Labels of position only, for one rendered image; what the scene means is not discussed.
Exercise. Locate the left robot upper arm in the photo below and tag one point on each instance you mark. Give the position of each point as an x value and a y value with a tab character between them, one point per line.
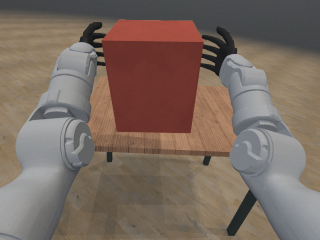
51	152

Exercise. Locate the left robot forearm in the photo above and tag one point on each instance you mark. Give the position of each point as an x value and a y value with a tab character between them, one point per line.
70	87

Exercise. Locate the robot left hand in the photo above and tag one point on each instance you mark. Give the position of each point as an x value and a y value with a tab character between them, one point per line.
89	36

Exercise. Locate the robot right hand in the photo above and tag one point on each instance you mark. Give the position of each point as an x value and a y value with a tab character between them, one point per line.
225	49

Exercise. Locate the table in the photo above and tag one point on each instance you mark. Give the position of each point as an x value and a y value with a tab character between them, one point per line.
211	134

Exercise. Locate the right robot upper arm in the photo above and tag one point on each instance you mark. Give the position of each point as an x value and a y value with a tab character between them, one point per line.
271	165

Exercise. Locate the carton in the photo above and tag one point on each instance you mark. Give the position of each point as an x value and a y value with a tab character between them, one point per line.
153	70

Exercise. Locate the right robot forearm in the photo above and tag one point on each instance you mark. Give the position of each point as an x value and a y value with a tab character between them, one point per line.
250	97

